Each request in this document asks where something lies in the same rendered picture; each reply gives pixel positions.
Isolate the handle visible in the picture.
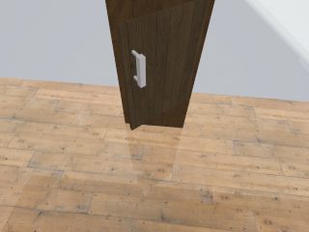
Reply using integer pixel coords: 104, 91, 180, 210
131, 49, 146, 88

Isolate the cupboard door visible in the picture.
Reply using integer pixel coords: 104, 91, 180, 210
116, 0, 211, 131

